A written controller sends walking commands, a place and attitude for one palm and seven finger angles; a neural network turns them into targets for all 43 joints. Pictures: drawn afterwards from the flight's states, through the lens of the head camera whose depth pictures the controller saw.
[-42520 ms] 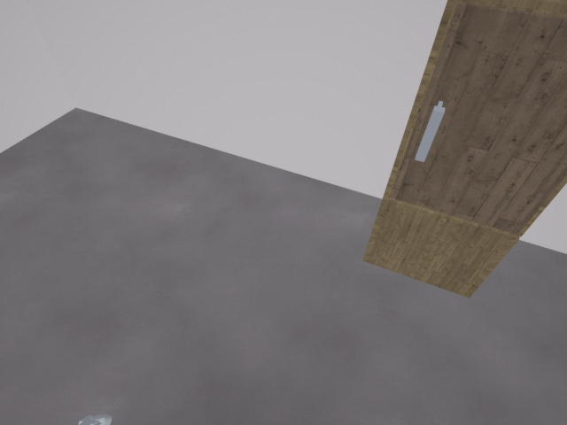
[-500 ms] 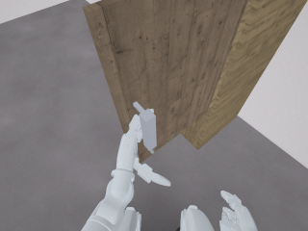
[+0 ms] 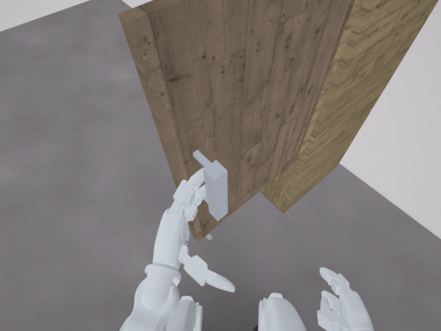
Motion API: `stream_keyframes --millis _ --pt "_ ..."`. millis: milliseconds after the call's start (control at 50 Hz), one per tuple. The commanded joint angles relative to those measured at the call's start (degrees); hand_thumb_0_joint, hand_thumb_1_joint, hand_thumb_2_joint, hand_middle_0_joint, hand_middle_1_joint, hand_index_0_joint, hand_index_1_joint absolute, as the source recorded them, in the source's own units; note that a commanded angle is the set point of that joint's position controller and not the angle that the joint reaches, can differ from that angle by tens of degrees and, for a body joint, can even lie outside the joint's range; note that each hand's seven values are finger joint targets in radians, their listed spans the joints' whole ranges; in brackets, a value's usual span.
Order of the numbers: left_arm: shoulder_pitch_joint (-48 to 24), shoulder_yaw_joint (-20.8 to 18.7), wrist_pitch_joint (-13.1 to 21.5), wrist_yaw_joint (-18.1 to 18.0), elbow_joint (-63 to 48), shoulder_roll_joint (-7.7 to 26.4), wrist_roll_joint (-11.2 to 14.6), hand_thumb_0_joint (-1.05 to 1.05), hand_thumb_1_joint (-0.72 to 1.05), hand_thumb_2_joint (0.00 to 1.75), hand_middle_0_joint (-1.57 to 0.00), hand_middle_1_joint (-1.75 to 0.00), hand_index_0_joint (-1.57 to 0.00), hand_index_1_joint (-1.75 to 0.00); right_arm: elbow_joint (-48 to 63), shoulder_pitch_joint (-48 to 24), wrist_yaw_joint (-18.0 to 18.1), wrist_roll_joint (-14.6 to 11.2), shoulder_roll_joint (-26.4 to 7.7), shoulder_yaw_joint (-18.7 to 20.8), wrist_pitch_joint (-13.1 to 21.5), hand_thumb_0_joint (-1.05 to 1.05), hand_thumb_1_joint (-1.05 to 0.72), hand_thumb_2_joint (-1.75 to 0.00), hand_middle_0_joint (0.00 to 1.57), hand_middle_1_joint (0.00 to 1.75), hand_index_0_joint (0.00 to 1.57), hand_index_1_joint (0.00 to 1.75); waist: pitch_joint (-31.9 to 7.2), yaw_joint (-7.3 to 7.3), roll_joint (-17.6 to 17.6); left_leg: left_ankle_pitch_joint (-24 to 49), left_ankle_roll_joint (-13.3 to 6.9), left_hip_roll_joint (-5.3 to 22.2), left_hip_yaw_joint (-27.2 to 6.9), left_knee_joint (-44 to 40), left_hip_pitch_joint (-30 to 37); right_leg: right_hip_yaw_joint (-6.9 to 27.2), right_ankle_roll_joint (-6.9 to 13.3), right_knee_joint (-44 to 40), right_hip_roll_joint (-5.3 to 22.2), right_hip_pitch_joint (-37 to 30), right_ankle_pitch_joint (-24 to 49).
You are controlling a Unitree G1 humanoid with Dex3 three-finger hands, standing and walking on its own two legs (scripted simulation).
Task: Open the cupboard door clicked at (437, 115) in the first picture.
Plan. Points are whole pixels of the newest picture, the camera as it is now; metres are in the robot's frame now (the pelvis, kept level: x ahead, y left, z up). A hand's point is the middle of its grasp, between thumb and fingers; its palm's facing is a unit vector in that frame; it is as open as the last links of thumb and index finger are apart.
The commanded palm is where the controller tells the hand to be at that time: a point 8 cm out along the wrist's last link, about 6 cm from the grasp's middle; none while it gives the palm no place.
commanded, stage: slide the hand sideways off the handle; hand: left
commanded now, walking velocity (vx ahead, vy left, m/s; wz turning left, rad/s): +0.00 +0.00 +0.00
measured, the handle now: (209, 186) +0.36 +0.04 +0.05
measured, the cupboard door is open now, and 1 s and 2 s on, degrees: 91 90 90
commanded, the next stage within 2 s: draw the hand back to the body in 0.56 s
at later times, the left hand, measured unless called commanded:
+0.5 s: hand (178, 256) +0.24 +0.08 +0.04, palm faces -0.09 -1.00 -0.03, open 16.0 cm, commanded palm +0.21 +0.15 +0.04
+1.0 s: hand (128, 258) +0.22 +0.14 +0.10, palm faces -0.08 -1.00 -0.06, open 16.3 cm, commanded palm +0.19 +0.20 +0.11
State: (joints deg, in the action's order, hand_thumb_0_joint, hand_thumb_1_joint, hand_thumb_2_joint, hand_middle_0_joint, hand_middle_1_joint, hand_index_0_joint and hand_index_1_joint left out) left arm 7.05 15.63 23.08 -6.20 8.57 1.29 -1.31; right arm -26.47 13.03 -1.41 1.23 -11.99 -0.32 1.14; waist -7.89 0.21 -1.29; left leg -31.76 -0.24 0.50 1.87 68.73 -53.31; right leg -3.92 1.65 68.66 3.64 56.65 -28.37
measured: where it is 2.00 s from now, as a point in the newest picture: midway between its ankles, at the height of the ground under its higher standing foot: outside the picture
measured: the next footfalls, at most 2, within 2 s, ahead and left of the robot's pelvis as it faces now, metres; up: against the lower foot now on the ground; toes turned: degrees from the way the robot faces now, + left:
none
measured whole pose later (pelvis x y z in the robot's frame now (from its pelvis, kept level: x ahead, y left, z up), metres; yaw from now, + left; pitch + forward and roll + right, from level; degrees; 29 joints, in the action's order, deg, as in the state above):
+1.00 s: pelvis +0.01 +0.00 +0.02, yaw +0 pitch +12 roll -1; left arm 29.2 0.7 14.9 8.3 -15.6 11.3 9.9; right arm -22.7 16.6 3.2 -1.6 -12.5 -1.8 4.9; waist -8.5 0.1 -2.7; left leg -31.1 -0.2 1.1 -0.3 64.0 -45.3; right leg -6.1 1.3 61.6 2.6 46.9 -27.2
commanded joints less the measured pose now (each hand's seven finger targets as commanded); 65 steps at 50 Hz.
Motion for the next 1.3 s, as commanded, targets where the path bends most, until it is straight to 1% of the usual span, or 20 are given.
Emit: stream_keyframes --millis 0,180,280,360,460,560,620,640,700,720,760,800,880,1040,1140,1160,1180,1200,1220,1280 --pt "-4.28 -2.77 4.76 0.73 -14.98 -0.07 1.00 0.00 -0.50 0.30 -0.15 -0.30 -0.15 -0.30 9.03 -2.07 0.70 -0.37 -6.04 2.49 3.34 0.00 -0.90 -0.90 0.20 0.30 0.20 0.30 -15.57 0.57 4.98 10.00 -0.50 -2.26 -2.89 -9.24 4.46 2.58 0.49 -10.33 -2.28 -14.80 10.10" --pt "3.32 -7.75 4.09 4.85 -18.64 4.72 3.45 0.00 -0.50 0.30 -0.15 -0.30 -0.15 -0.30 10.37 -2.18 1.67 -0.85 -6.00 2.53 3.91 0.00 -0.90 -0.90 0.20 0.30 0.20 0.30 -15.08 0.05 6.45 9.45 -0.64 -2.62 -2.22 -7.15 0.88 4.78 -0.06 -11.29 -1.98 -17.43 9.78" --pt "6.49 -9.43 3.64 7.06 -20.85 5.65 5.39 0.00 -0.50 0.30 -0.15 -0.30 -0.15 -0.30 10.60 -2.11 2.16 -1.16 -5.96 2.56 4.44 0.00 -0.90 -0.90 0.20 0.30 0.20 0.30 -15.37 0.10 5.15 10.82 -0.61 -2.62 -2.00 -5.99 0.47 5.51 -0.25 -11.23 -1.94 -18.13 11.73" --pt "12.15 -13.22 3.58 8.63 -22.30 8.44 6.75 0.00 -0.50 0.30 -0.15 -0.30 -0.15 -0.30 10.81 -1.94 2.43 -1.32 -6.01 2.74 4.84 0.00 -0.90 -0.90 0.20 0.30 0.20 0.30 -16.06 -0.86 4.82 12.59 -0.44 -2.62 -2.03 -5.43 -0.33 6.06 -0.23 -10.79 -1.87 -20.01 14.70" --pt "15.79 -14.90 4.54 10.91 -24.34 9.68 8.18 0.00 -0.50 0.30 -0.15 -0.30 -0.15 -0.30 10.87 -2.16 2.77 -1.44 -5.97 3.10 5.45 0.00 -0.90 -0.90 0.20 0.30 0.20 0.30 -15.46 -0.30 5.40 11.84 -0.39 -2.47 -1.99 -4.01 -1.76 7.25 -0.78 -11.06 -1.61 -19.79 14.59" --pt "13.04 -11.80 6.21 14.76 -27.20 8.72 9.50 0.00 -0.50 0.30 -0.15 -0.30 -0.15 -0.30 10.69 -1.58 3.26 -1.45 -6.82 3.13 7.01 0.00 -0.90 -0.90 0.20 0.30 0.20 0.30 -14.56 2.12 5.30 10.07 -0.70 -2.23 -2.57 -2.09 -2.53 7.20 -0.83 -10.57 -1.67 -15.97 10.59" --pt "13.68 -10.54 5.83 15.97 -27.75 8.38 9.90 0.00 -0.50 0.30 -0.15 -0.30 -0.15 -0.30 10.92 -1.26 3.36 -1.54 -7.12 3.21 7.73 0.00 -0.90 -0.90 0.20 0.30 0.20 0.30 -14.73 2.13 3.31 9.20 -0.73 -2.21 -2.72 -1.94 -1.85 6.07 -0.57 -9.75 -1.93 -13.08 7.75" --pt "13.71 -11.65 5.27 15.81 -27.34 9.38 9.92 0.00 -0.50 0.30 -0.15 -0.30 -0.15 -0.30 10.98 -1.26 3.47 -1.62 -7.27 3.30 7.71 0.00 -0.90 -0.90 0.20 0.30 0.20 0.30 -14.14 1.75 3.55 8.43 -0.70 -2.15 -2.84 -2.16 -2.16 6.02 -0.45 -9.99 -2.04 -12.44 5.83" --pt "14.71 -17.07 2.98 14.35 -33.94 14.96 10.04 0.00 -0.50 0.30 -0.15 -0.30 -0.15 -0.30 12.63 -1.32 3.95 -1.90 -7.19 3.24 7.17 0.00 -0.90 -0.90 0.20 0.30 0.20 0.30 -18.25 -0.84 0.68 10.04 -0.79 -2.28 -2.43 -4.95 1.09 5.99 -0.13 -11.09 -2.17 -17.03 6.16" --pt "15.77 -17.47 1.86 13.78 -35.22 14.83 10.11 0.00 -0.50 0.30 -0.15 -0.30 -0.15 -0.30 12.97 -0.94 4.08 -2.17 -6.99 3.18 6.94 0.00 -0.90 -0.90 0.20 0.30 0.20 0.30 -18.98 -0.96 1.05 11.20 -0.89 -2.26 -2.47 -6.13 3.11 5.14 -0.19 -11.33 -2.55 -17.98 8.06" --pt "17.89 -17.60 -0.78 13.04 -35.91 14.27 10.61 0.00 -0.50 0.30 -0.15 -0.30 -0.15 -0.30 13.61 -1.14 4.27 -2.65 -6.85 2.84 6.47 0.00 -0.90 -0.90 0.20 0.30 0.20 0.30 -17.55 -1.06 0.04 12.15 -0.87 -2.39 -2.64 -8.71 5.33 3.58 -0.19 -12.65 -2.95 -19.33 9.38" --pt "19.39 -17.46 -2.70 12.82 -35.19 13.20 11.37 0.00 -0.50 0.30 -0.15 -0.30 -0.15 -0.30 13.46 -0.63 4.49 -3.02 -6.67 2.62 6.26 0.00 -0.90 -0.90 0.20 0.30 0.20 0.30 -14.43 -0.08 3.49 10.87 -0.79 -2.25 -2.66 -10.47 6.23 3.15 -0.78 -15.16 -3.07 -20.25 8.30" --pt "19.65 -16.59 -4.53 13.97 -34.65 12.87 11.58 0.00 -0.50 0.30 -0.15 -0.30 -0.15 -0.30 13.50 -0.75 5.00 -3.04 -7.14 1.81 6.62 0.00 -0.90 -0.90 0.20 0.30 0.20 0.30 -8.84 1.00 3.74 8.56 -0.82 -2.02 -3.39 -13.90 8.12 1.93 -0.85 -18.14 -3.30 -19.96 4.75" --pt "21.85 -20.26 -4.67 15.58 -39.30 15.79 13.39 0.00 -0.50 0.30 -0.15 -0.30 -0.15 -0.30 13.82 -0.23 5.17 -3.36 -7.41 1.14 8.27 0.00 -0.90 -0.90 0.20 0.30 0.20 0.30 -6.24 -0.05 -0.88 9.92 -0.41 -1.46 -4.25 -19.56 15.00 -0.35 -0.35 -20.13 -4.03 -22.49 6.41" --pt "22.61 -22.93 -6.17 16.43 -41.48 17.27 14.86 0.00 -0.32 0.37 -0.16 -0.30 -0.16 -0.30 13.02 -0.19 5.32 -3.81 -7.32 0.88 9.26 0.00 -0.90 -0.90 0.20 0.30 0.20 0.30 -6.10 -0.39 -2.37 14.23 -0.24 -1.04 -4.41 -21.80 18.76 -1.01 -0.38 -21.39 -4.36 -25.86 11.22" --pt "26.61 -25.95 -10.81 8.79 -42.49 25.84 6.71 0.00 -0.29 0.39 -0.16 -0.30 -0.16 -0.30 12.48 0.46 7.09 -2.97 -6.96 1.38 7.79 0.00 -0.90 -0.90 0.20 0.30 0.20 0.30 -9.05 -3.95 -1.57 17.33 -0.69 0.04 -3.77 -25.20 20.47 1.82 0.44 -23.96 -2.65 -30.45 12.52" --pt "27.40 -21.91 -13.37 5.82 -45.47 19.82 5.77 0.00 -0.26 0.40 -0.16 -0.30 -0.16 -0.30 13.64 -0.32 7.48 -2.69 -6.06 0.59 7.47 0.00 -0.90 -0.90 0.20 0.30 0.20 0.30 -5.31 -2.17 -1.99 18.04 -0.68 -0.16 -3.27 -26.13 21.29 1.36 -0.16 -25.05 -2.59 -29.81 13.25" --pt "27.96 -20.72 -15.34 3.84 -44.66 18.43 4.74 0.00 -0.22 0.42 -0.16 -0.30 -0.16 -0.30 12.38 0.35 7.59 -2.65 -5.87 0.40 7.03 0.00 -0.90 -0.90 0.20 0.30 0.20 0.30 -3.61 -1.79 -4.01 19.25 -0.60 0.17 -3.26 -26.70 22.42 0.92 -0.32 -25.69 -2.39 -30.41 13.60" --pt "27.35 -21.55 -16.65 2.33 -45.42 19.49 4.04 0.00 -0.18 0.43 -0.16 -0.30 -0.16 -0.30 11.82 0.30 7.66 -2.56 -6.13 0.31 6.69 0.00 -0.90 -0.90 0.20 0.30 0.20 0.30 -3.18 -1.85 -4.62 20.26 -0.49 0.49 -3.46 -27.41 23.59 0.70 -0.35 -26.49 -2.46 -31.11 13.97" --pt "25.40 -22.98 -18.33 -0.34 -44.93 20.86 2.90 0.00 -0.08 0.48 -0.16 -0.30 -0.16 -0.30 10.54 -0.85 8.19 -2.35 -6.50 -0.05 6.71 0.00 -0.90 -0.90 0.20 0.30 0.20 0.30 -0.58 -1.39 -0.71 19.63 -0.70 0.77 -3.62 -29.84 26.53 0.25 -0.59 -29.75 -2.78 -32.95 13.78"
